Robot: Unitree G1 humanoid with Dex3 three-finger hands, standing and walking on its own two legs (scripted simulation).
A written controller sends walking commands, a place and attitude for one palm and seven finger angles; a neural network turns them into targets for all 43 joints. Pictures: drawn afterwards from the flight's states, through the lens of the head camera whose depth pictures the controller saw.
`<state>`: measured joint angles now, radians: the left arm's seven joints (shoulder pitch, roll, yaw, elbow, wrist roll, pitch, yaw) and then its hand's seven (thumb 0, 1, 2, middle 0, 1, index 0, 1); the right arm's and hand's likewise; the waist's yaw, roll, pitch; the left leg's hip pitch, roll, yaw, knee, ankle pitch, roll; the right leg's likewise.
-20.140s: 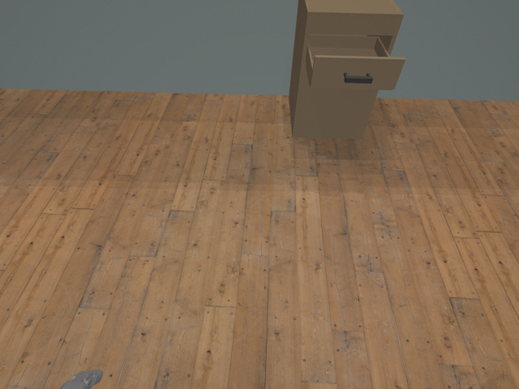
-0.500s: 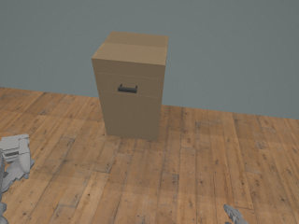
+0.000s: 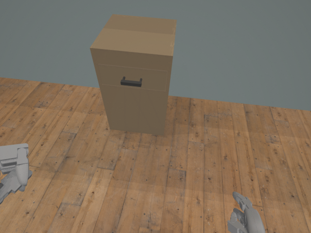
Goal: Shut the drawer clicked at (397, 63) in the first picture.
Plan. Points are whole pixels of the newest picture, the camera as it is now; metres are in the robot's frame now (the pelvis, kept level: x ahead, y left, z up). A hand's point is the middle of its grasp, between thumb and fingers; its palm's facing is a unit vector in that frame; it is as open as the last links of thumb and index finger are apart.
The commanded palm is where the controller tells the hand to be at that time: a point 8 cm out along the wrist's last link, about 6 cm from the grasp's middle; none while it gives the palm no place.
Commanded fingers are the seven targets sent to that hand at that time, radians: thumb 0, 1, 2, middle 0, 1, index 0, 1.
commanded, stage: let the arm hang, fingers relaxed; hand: left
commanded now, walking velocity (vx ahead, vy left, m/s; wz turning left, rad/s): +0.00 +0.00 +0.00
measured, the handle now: (131, 81) +0.92 +0.18 -0.22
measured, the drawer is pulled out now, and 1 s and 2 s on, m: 0.00 0.00 0.00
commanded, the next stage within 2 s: look to check the result in 1.14 s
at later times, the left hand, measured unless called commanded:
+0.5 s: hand out of the picture -0.06 +0.22 -0.17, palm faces +0.02 -0.97 -0.23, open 4.1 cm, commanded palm none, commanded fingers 0.00 0.90 0.90 -0.44 -0.56 -0.44 -0.56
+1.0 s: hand out of the picture +0.00 +0.18 -0.17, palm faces +0.02 -0.98 -0.21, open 7.3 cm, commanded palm none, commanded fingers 0.00 0.90 0.90 -0.20 -0.30 -0.20 -0.30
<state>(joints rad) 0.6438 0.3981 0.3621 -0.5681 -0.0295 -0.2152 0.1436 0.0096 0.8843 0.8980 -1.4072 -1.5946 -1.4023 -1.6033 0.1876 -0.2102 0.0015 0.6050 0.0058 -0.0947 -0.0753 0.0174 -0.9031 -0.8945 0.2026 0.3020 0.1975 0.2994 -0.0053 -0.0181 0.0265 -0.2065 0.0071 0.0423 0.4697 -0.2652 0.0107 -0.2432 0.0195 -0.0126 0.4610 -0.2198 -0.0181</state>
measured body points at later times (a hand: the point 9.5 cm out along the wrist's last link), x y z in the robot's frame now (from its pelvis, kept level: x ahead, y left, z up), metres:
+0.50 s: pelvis -0.02 +0.01 +0.00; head +0.01 +0.03 +0.45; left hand -0.05 +0.27 -0.15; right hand -0.03 -0.22 -0.15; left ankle -0.01 +0.11 -0.74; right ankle +0.01 -0.11 -0.74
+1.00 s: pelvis -0.02 +0.01 +0.00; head -0.01 +0.00 +0.45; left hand +0.00 +0.24 -0.15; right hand -0.03 -0.20 -0.16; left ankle -0.01 +0.11 -0.74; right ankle +0.01 -0.11 -0.74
